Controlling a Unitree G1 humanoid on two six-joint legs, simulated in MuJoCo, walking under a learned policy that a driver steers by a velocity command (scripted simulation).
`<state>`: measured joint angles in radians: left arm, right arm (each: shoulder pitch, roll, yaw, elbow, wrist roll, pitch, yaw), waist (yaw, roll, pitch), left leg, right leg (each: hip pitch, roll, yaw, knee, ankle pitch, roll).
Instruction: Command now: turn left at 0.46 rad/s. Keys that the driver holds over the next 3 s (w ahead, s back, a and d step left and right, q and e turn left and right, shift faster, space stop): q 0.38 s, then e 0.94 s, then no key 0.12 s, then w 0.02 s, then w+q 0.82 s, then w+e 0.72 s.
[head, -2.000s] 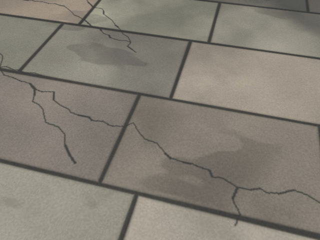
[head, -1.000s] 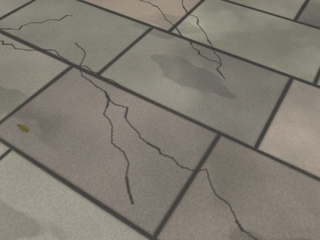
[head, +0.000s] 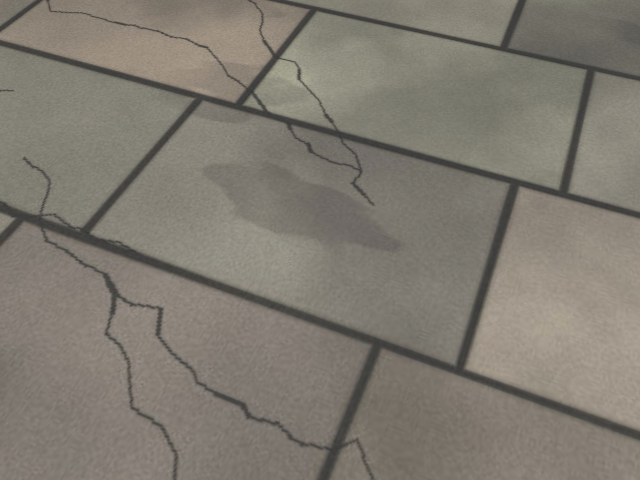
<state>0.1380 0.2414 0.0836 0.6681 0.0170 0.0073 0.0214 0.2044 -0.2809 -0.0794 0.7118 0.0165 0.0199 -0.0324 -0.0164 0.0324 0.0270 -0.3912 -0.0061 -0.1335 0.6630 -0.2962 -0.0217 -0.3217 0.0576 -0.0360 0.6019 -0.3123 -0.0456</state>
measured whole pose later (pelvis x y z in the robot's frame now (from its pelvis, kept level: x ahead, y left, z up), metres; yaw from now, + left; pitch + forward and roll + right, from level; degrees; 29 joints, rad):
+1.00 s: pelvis -0.03 +0.05 +0.02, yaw +2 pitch +2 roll +2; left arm 0.22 0.28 0.07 0.70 -0.01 0.02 0.03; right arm 0.10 -0.30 -0.11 0.67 -0.01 0.03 -0.04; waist 0.02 0.02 0.04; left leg -0.51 -0.03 -0.03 1.02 -0.43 -0.07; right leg -0.27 0.02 0.09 0.48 -0.25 -0.02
